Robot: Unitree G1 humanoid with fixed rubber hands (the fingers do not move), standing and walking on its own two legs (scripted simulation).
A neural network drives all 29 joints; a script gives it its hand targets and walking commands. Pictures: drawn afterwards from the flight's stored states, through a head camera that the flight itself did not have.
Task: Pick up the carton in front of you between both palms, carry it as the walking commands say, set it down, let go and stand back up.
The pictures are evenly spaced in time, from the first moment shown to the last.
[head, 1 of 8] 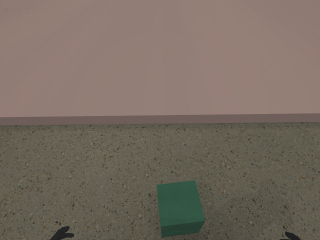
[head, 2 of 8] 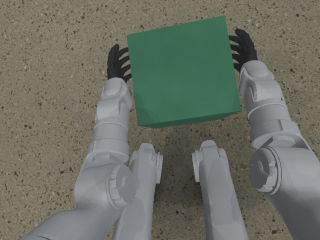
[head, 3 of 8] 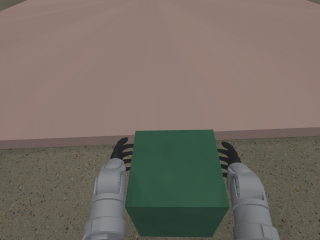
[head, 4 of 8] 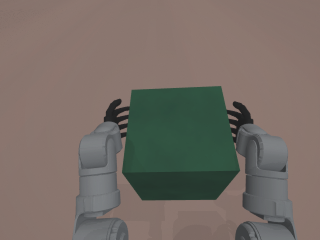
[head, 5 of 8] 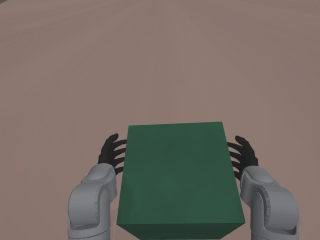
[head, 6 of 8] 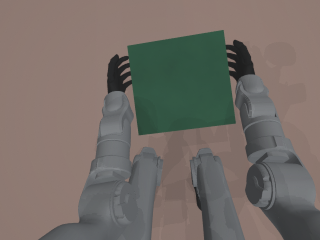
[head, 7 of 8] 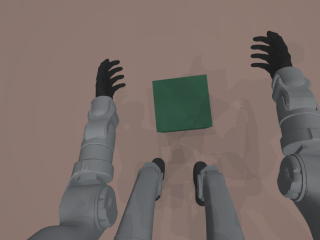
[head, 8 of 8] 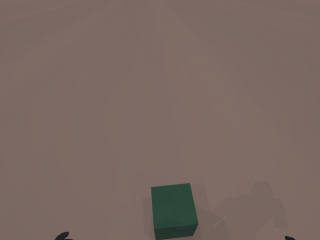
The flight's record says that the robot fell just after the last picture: no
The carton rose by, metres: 0.86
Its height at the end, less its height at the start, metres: +0.11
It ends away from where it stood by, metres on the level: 2.19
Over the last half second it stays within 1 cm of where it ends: yes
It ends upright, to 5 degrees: yes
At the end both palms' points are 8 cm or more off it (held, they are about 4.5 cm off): yes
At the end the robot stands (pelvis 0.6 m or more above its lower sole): yes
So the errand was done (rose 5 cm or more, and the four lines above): yes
